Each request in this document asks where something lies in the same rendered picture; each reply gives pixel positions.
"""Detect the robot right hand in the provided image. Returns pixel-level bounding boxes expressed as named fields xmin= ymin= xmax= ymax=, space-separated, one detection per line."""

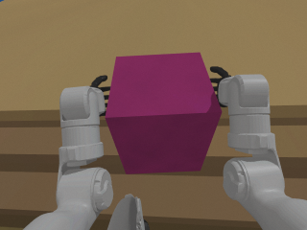
xmin=210 ymin=66 xmax=231 ymax=107

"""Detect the robot right upper arm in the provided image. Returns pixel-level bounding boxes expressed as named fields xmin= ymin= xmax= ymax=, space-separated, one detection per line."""
xmin=223 ymin=156 xmax=307 ymax=230

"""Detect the carton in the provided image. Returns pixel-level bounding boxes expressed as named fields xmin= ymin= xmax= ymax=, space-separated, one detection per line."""
xmin=105 ymin=52 xmax=222 ymax=174

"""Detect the left robot shin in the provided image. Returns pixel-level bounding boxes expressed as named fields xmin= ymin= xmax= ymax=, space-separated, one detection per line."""
xmin=125 ymin=194 xmax=145 ymax=230

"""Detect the robot left forearm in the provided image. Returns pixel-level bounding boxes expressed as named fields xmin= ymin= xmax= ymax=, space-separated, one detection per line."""
xmin=56 ymin=85 xmax=106 ymax=205

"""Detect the robot right forearm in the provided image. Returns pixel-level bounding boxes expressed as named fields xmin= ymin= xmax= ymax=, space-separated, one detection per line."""
xmin=218 ymin=74 xmax=285 ymax=188

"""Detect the robot left thigh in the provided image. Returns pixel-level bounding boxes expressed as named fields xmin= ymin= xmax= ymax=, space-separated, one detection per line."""
xmin=107 ymin=196 xmax=143 ymax=230

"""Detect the robot left hand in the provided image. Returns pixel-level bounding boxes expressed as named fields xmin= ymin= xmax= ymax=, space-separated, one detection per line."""
xmin=90 ymin=75 xmax=111 ymax=117

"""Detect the robot left upper arm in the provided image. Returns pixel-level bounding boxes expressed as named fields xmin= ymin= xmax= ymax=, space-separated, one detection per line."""
xmin=23 ymin=167 xmax=114 ymax=230

